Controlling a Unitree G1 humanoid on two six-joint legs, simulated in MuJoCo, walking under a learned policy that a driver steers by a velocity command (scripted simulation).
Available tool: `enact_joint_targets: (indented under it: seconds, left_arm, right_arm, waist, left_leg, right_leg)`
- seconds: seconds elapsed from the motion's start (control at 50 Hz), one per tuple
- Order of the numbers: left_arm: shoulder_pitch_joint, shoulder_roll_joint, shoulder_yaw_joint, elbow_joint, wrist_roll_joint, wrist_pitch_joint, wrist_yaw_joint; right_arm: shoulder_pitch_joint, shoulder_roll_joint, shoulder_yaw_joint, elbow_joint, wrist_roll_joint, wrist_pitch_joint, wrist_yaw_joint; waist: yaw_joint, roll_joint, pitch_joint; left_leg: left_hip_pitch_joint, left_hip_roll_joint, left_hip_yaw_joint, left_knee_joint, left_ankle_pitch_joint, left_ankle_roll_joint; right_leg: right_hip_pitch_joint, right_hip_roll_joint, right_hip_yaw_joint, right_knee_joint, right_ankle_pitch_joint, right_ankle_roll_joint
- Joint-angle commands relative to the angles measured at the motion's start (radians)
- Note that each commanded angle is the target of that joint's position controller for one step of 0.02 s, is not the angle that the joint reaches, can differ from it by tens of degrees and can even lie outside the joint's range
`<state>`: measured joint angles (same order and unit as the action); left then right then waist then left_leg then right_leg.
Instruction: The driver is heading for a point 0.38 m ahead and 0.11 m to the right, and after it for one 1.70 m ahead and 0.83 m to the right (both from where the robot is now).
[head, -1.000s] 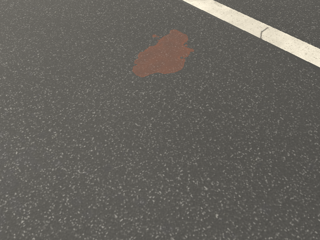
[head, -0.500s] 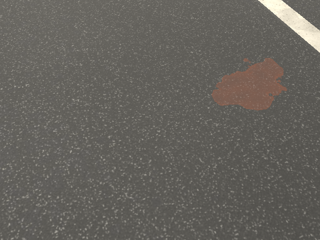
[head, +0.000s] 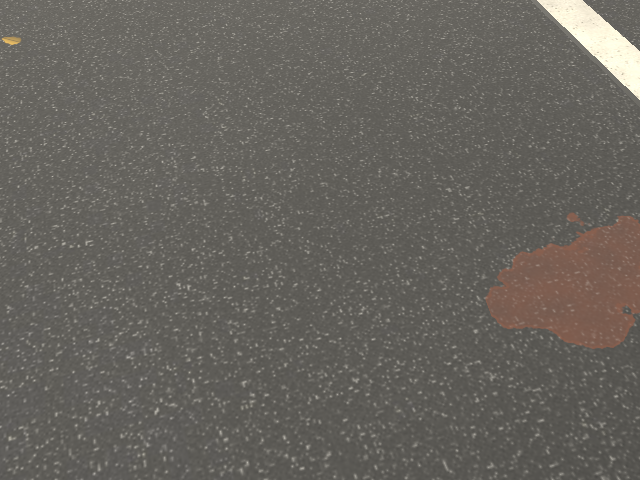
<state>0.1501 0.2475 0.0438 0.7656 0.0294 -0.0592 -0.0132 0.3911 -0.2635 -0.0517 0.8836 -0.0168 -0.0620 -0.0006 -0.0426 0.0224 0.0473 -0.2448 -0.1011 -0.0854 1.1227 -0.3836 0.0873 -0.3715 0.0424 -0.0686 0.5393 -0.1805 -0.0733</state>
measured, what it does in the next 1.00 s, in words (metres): walks ahead, turning right: left foot, then right foot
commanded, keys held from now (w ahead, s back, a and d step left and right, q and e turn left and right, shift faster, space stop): w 0.18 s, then w+e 0.16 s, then e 0.66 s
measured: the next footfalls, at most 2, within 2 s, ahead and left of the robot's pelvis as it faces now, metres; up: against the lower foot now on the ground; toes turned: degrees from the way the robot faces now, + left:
left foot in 0.42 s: +0.37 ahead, +0.11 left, +0.00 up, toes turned -3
right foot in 0.90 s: +0.34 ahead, -0.10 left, +0.00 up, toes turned -25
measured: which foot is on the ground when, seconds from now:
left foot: up 0.00-0.40, down 0.42-0.90, up 0.92-1.00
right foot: down 0.00-0.42, up 0.44-0.88, down 0.90-1.00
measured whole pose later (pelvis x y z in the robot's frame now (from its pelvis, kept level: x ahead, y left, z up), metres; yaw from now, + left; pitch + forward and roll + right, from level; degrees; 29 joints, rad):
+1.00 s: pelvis +0.31 +0.00 +0.00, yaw -24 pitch +1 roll +1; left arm 0.18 0.26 0.06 0.71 0.01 0.03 -0.01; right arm 0.22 -0.28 -0.06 0.78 -0.02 0.04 -0.02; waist -0.01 0.04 0.05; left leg -0.43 0.05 0.08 1.01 -0.51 -0.03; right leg -0.33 0.03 -0.02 0.56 -0.25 -0.07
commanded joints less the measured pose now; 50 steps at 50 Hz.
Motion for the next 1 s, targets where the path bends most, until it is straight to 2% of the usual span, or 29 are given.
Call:
enact_joint_targets:
  seconds: [0.02,0.08,0.12,0.18,0.24,0.32,0.36,0.38,0.4,0.42,0.44,0.46,0.48,0.5,0.52,0.54,0.6,0.66,0.74,0.82,0.86,0.88,0.9,0.92,0.94,0.96,0.98,1.0]
  left_arm:
    - [0.104,0.074,0.020,0.003,-0.008,-0.014,0.003]
    - [0.159,0.091,0.023,0.043,-0.018,-0.039,-0.004]
    - [0.189,0.104,0.026,0.063,-0.022,-0.045,-0.006]
    - [0.234,0.098,0.022,0.088,-0.026,-0.042,-0.007]
    - [0.294,0.110,0.024,0.114,-0.029,-0.039,-0.004]
    - [0.328,0.138,0.028,0.129,-0.020,-0.028,0.006]
    - [0.307,0.149,0.032,0.129,-0.014,-0.022,0.012]
    - [0.293,0.154,0.034,0.128,-0.017,-0.019,0.014]
    - [0.282,0.146,0.033,0.123,-0.030,-0.018,0.014]
    - [0.266,0.103,0.022,0.075,-0.046,-0.022,0.015]
    - [0.407,-0.001,0.000,0.057,-0.080,-0.010,0.028]
    - [0.370,0.116,0.032,0.088,-0.040,0.014,0.042]
    - [0.319,0.103,0.038,0.080,-0.034,0.022,0.038]
    - [0.290,0.081,0.036,0.077,-0.027,0.029,0.032]
    - [0.268,0.076,0.040,0.074,-0.016,0.043,0.022]
    - [0.279,0.069,0.042,0.073,-0.006,0.061,0.012]
    - [0.266,0.055,0.046,0.052,-0.005,0.091,-0.001]
    - [0.179,0.049,0.042,0.008,0.000,0.108,-0.011]
    - [0.083,0.041,0.027,-0.043,0.000,0.115,-0.031]
    - [0.026,0.072,0.033,-0.091,-0.004,0.115,-0.031]
    - [0.041,0.072,0.036,-0.101,-0.004,0.104,-0.029]
    - [0.077,0.087,0.040,-0.091,0.002,0.089,-0.023]
    - [0.126,0.178,0.061,-0.085,0.014,0.071,-0.007]
    - [0.147,0.312,0.092,-0.106,-0.002,0.070,-0.002]
    - [0.235,0.292,0.102,-0.078,-0.023,0.077,0.003]
    - [0.194,0.240,0.082,-0.074,-0.023,0.083,0.010]
    - [0.114,0.195,0.068,-0.084,-0.019,0.092,0.017]
    - [0.049,0.167,0.059,-0.101,-0.024,0.096,0.022]
  right_arm:
    - [-0.009,-0.080,-0.012,-0.077,-0.020,0.000,0.016]
    - [-0.001,-0.054,-0.004,-0.069,-0.028,0.018,0.030]
    - [-0.081,-0.047,0.002,-0.094,-0.028,0.020,0.035]
    - [-0.223,-0.030,0.015,-0.137,-0.024,0.018,0.040]
    - [-0.339,-0.008,0.029,-0.172,-0.019,0.013,0.043]
    - [-0.407,-0.029,0.028,-0.196,-0.012,0.003,0.034]
    - [-0.363,-0.047,0.021,-0.187,-0.013,-0.009,0.024]
    - [-0.281,-0.062,0.014,-0.160,-0.017,-0.020,0.015]
    - [-0.158,-0.093,0.002,-0.124,-0.032,-0.037,0.001]
    - [-0.007,-0.174,-0.016,-0.111,-0.057,-0.050,-0.016]
    - [-0.004,-0.259,-0.041,-0.124,-0.046,-0.032,-0.014]
    - [-0.010,-0.176,-0.028,-0.131,-0.011,-0.016,-0.009]
    - [-0.078,-0.110,-0.008,-0.137,-0.007,-0.015,-0.010]
    - [-0.132,-0.064,0.005,-0.141,-0.007,-0.014,-0.012]
    - [-0.156,-0.043,0.011,-0.142,-0.004,-0.014,-0.018]
    - [-0.175,-0.045,0.011,-0.141,0.000,-0.013,-0.023]
    - [-0.180,-0.071,0.002,-0.139,0.000,-0.020,-0.027]
    - [-0.183,-0.077,-0.003,-0.133,-0.004,-0.012,-0.032]
    - [-0.169,-0.106,-0.015,-0.127,-0.007,0.005,-0.027]
    - [-0.136,-0.151,-0.036,-0.122,-0.008,0.033,-0.017]
    - [-0.139,-0.164,-0.044,-0.120,-0.002,0.051,-0.018]
    - [-0.105,-0.157,-0.046,-0.106,-0.006,0.061,-0.018]
    - [-0.056,-0.113,-0.038,-0.114,-0.014,0.071,-0.013]
    - [-0.088,-0.048,-0.016,-0.186,-0.006,0.083,-0.017]
    - [-0.154,-0.094,-0.022,-0.188,-0.012,0.100,-0.024]
    - [-0.171,-0.090,-0.024,-0.190,0.000,0.103,-0.022]
    - [-0.175,-0.083,-0.023,-0.180,0.008,0.096,-0.022]
    - [-0.173,-0.097,-0.028,-0.176,-0.003,0.090,-0.021]
  waist:
    - [0.028,-0.075,-0.019]
    - [0.010,-0.099,-0.034]
    - [0.020,-0.094,-0.011]
    - [0.050,-0.090,0.014]
    - [0.082,-0.091,0.018]
    - [0.095,-0.097,0.009]
    - [0.065,-0.104,-0.001]
    - [0.030,-0.098,-0.034]
    - [-0.022,-0.063,-0.110]
    - [-0.070,0.030,-0.257]
    - [-0.018,0.249,-0.416]
    - [-0.026,0.081,-0.378]
    - [0.005,0.057,-0.254]
    - [0.028,0.056,-0.173]
    - [0.043,0.086,-0.126]
    - [0.065,0.115,-0.107]
    - [0.093,0.098,-0.121]
    - [0.088,0.107,-0.092]
    - [0.061,0.118,-0.092]
    - [0.029,0.125,-0.090]
    - [0.042,0.101,-0.088]
    - [0.056,0.031,-0.105]
    - [0.058,-0.197,-0.127]
    - [0.066,-0.360,-0.109]
    - [0.133,-0.213,-0.160]
    - [0.098,-0.175,-0.113]
    - [0.062,-0.146,-0.065]
    - [0.038,-0.154,-0.059]
  left_leg:
    - [-0.288,0.122,-0.019,0.056,0.061,-0.010]
    - [-0.278,0.141,0.025,-0.003,0.098,-0.029]
    - [-0.350,0.171,0.053,-0.069,0.163,-0.045]
    - [-0.394,0.193,0.094,-0.242,0.274,-0.068]
    - [-0.338,0.170,0.125,-0.417,0.354,-0.084]
    - [-0.281,0.135,0.124,-0.527,0.323,-0.080]
    - [-0.202,0.112,0.111,-0.585,0.262,-0.063]
    - [-0.102,0.086,0.115,-0.646,0.263,-0.050]
    - [0.086,0.110,0.099,-0.712,0.363,-0.026]
    - [0.348,0.333,-0.088,-0.674,0.568,0.022]
    - [0.568,0.622,-0.377,-0.656,0.888,0.163]
    - [0.474,0.566,-0.355,-0.659,0.963,0.165]
    - [0.367,0.519,-0.210,-0.678,0.998,0.142]
    - [0.267,0.469,-0.119,-0.723,0.962,0.111]
    - [0.195,0.431,-0.059,-0.761,0.906,0.087]
    - [0.128,0.407,-0.008,-0.790,0.878,0.082]
    - [0.065,0.406,0.075,-0.822,0.882,0.107]
    - [0.048,0.403,0.142,-0.843,0.760,0.110]
    - [0.025,0.401,0.216,-0.820,0.634,0.097]
    - [0.070,0.449,0.203,-0.753,0.513,0.080]
    - [0.067,0.446,0.218,-0.669,0.411,0.041]
    - [0.036,0.410,0.246,-0.570,0.314,-0.007]
    - [-0.085,0.316,0.318,-0.322,0.100,-0.071]
    - [-0.355,0.124,0.280,-0.133,-0.316,-0.134]
    - [-0.368,0.132,0.130,0.008,-0.306,-0.137]
    - [-0.382,0.145,0.093,0.038,-0.224,-0.134]
    - [-0.369,0.160,0.069,-0.003,-0.129,-0.127]
    - [-0.353,0.163,0.064,-0.043,-0.066,-0.123]
  right_leg:
    - [0.215,-0.289,0.385,-0.337,0.022,-0.141]
    - [0.199,-0.257,0.284,-0.371,0.188,-0.145]
    - [0.217,-0.249,0.240,-0.408,0.204,-0.151]
    - [0.244,-0.210,0.170,-0.424,0.257,-0.134]
    - [0.253,-0.194,0.156,-0.396,0.334,-0.118]
    - [0.324,-0.229,0.209,-0.316,0.419,-0.115]
    - [0.349,-0.235,0.236,-0.236,0.511,-0.095]
    - [0.354,-0.208,0.227,-0.133,0.617,-0.074]
    - [0.301,-0.153,0.190,0.036,0.610,-0.044]
    - [0.126,-0.093,0.153,0.298,0.301,-0.013]
    - [-0.136,0.048,0.050,0.598,-0.423,0.017]
    - [-0.171,0.004,0.115,0.682,-0.427,0.010]
    - [-0.191,-0.025,0.128,0.694,-0.368,0.016]
    - [-0.195,-0.057,0.117,0.659,-0.317,0.030]
    - [-0.181,-0.076,0.114,0.632,-0.273,0.043]
    - [-0.146,-0.076,0.099,0.630,-0.243,0.060]
    - [-0.119,-0.061,0.079,0.632,-0.177,0.081]
    - [-0.152,-0.084,0.063,0.516,-0.099,0.088]
    - [-0.054,-0.085,0.016,0.306,-0.040,0.072]
    - [-0.012,-0.068,-0.016,0.183,-0.147,0.045]
    - [0.063,-0.053,-0.029,0.041,-0.133,0.022]
    - [0.150,-0.045,0.002,-0.070,-0.042,0.007]
    - [0.257,-0.214,0.247,-0.197,0.153,-0.030]
    - [0.321,-0.452,0.600,-0.218,0.507,-0.206]
    - [0.332,-0.445,0.560,-0.207,0.523,-0.284]
    - [0.289,-0.383,0.469,-0.200,0.471,-0.265]
    - [0.232,-0.307,0.391,-0.217,0.386,-0.214]
    - [0.217,-0.253,0.350,-0.220,0.346,-0.174]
